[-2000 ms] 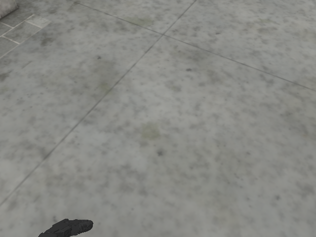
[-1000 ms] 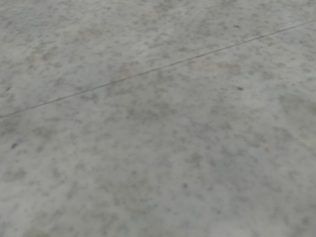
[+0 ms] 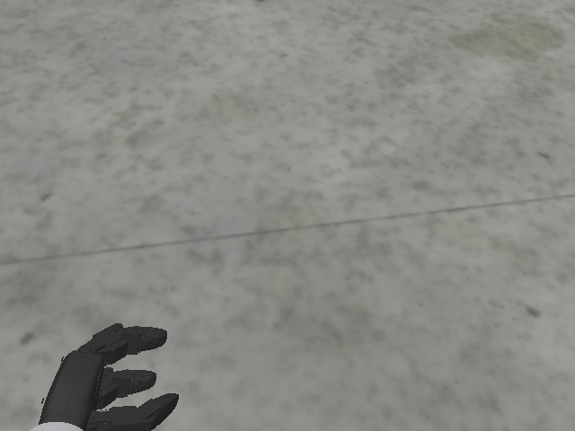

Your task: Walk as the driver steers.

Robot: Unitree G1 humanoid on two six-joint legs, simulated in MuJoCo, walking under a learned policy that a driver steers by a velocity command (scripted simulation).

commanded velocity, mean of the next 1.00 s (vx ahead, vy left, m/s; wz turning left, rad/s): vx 0.96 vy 0.00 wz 0.01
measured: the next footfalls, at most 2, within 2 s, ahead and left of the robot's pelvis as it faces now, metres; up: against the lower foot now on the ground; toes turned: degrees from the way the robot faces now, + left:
left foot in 0.46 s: +0.57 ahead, +0.18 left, +0.00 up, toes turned +20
right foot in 0.90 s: +1.03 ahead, +0.16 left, +0.00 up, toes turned -1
